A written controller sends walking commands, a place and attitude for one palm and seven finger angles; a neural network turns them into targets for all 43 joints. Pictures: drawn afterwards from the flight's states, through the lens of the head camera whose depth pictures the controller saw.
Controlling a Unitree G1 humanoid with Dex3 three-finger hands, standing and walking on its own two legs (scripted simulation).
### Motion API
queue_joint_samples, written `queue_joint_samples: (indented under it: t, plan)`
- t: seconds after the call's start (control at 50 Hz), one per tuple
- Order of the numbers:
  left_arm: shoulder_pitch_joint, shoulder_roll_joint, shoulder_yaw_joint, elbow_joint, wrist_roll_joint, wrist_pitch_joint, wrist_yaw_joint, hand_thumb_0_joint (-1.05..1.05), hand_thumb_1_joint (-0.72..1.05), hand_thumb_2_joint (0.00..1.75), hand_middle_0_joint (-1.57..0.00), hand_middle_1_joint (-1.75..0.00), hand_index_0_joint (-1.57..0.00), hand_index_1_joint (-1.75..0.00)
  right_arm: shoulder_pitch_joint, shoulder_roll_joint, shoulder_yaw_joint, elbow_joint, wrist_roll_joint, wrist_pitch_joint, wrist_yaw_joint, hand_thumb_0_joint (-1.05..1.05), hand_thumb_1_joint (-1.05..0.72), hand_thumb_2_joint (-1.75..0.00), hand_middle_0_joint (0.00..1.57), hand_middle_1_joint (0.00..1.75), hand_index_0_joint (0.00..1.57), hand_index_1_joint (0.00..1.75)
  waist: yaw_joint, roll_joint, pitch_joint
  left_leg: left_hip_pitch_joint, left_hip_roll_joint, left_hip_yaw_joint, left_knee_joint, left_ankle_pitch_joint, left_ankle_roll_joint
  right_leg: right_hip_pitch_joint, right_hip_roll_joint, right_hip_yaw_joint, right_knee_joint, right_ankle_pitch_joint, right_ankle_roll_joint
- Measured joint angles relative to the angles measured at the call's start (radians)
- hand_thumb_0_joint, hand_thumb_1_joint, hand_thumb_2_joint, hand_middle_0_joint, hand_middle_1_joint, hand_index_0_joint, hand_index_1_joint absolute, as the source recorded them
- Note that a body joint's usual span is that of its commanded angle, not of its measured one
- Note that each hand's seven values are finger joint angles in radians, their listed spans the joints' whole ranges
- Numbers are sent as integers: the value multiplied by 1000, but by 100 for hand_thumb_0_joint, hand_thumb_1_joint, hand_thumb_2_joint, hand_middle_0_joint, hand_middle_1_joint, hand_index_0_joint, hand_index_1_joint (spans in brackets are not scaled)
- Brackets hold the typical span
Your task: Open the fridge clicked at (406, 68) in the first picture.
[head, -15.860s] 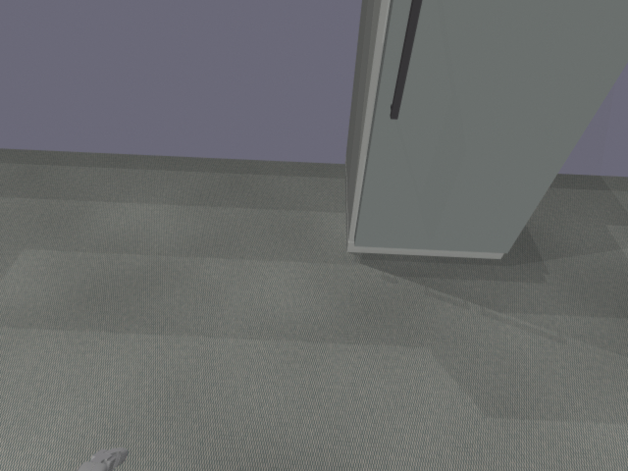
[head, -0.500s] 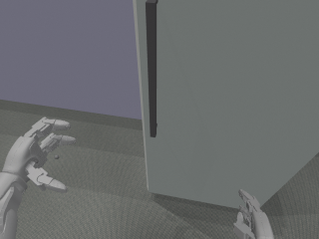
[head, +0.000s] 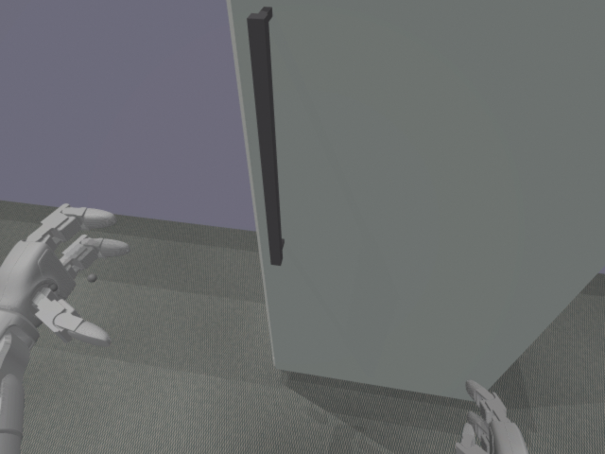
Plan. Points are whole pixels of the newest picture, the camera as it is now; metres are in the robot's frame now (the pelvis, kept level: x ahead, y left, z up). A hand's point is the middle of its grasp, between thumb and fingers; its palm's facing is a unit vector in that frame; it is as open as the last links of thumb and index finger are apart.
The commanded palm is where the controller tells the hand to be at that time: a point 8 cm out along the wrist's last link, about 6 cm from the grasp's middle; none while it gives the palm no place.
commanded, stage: raise the hand to about handle height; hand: left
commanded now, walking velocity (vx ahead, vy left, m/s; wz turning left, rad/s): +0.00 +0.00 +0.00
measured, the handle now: (272, 164) +0.49 +0.09 +0.15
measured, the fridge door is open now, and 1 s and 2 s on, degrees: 0 0 0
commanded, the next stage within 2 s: move the hooked fingers beside the handle in 0.20 s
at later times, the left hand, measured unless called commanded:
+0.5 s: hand (111, 266) +0.29 +0.26 +0.14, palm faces -0.04 -1.00 -0.04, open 14.0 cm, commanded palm +0.27 +0.30 +0.14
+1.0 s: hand (166, 235) +0.35 +0.21 +0.13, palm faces -0.08 -1.00 -0.03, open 14.0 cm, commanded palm +0.33 +0.27 +0.14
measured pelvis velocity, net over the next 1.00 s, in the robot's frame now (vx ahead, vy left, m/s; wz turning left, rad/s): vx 0.01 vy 0.00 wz -0.01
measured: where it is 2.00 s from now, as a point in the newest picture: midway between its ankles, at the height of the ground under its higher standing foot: outside the picture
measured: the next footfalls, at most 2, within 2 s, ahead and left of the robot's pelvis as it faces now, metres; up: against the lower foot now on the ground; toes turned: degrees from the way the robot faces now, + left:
none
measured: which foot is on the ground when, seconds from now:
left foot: down 0.00-1.00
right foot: down 0.00-1.00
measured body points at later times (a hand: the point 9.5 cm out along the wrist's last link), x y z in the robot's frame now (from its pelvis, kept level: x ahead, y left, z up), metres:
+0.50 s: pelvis +0.01 +0.00 +0.00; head +0.00 -0.01 +0.45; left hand +0.28 +0.31 +0.14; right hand +0.18 -0.24 -0.07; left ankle +0.04 +0.11 -0.72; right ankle +0.00 -0.11 -0.72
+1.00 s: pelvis +0.01 +0.00 +0.00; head +0.01 +0.00 +0.45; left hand +0.34 +0.27 +0.13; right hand +0.17 -0.24 -0.08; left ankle +0.04 +0.11 -0.72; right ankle +0.00 -0.11 -0.72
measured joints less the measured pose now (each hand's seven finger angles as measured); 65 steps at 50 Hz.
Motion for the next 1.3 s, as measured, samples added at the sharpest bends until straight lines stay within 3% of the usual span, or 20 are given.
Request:
queue_joint_samples:
  t: [0.38,0.9,1.06,1.3]
  plan:
    - [-25,5,-11,33,1,8,-6,-2,-50,30,-30,-120,-30,-120,-19,6,2,0,3,0,-6,2,-90,-90,20,30,20,30,8,6,-6,3,1,-3,-3,-6,-2,4,1,-3,-3,-6,-2]
    - [-179,-84,-150,70,70,14,124,-2,-50,30,-30,-120,-30,-120,-4,19,2,19,-2,33,-2,2,-90,-90,20,30,20,30,-18,-3,-6,-5,-13,14,-19,-5,10,-13,-15,13,-5,-11,9]
    - [-220,-87,-148,119,94,16,169,-2,-50,30,-30,-120,-30,-120,-6,25,1,19,-6,57,3,2,-90,-90,20,30,20,30,-28,-11,-6,-5,-9,19,-25,-8,6,-17,-11,17,-6,-13,5]
    - [-315,-93,-180,225,101,2,172,-2,-50,30,-30,-120,-30,-120,2,13,-10,32,-3,86,7,2,-90,-90,20,30,20,30,-35,-8,-14,-23,-6,11,-16,-14,1,-32,-8,9,1,-20,0]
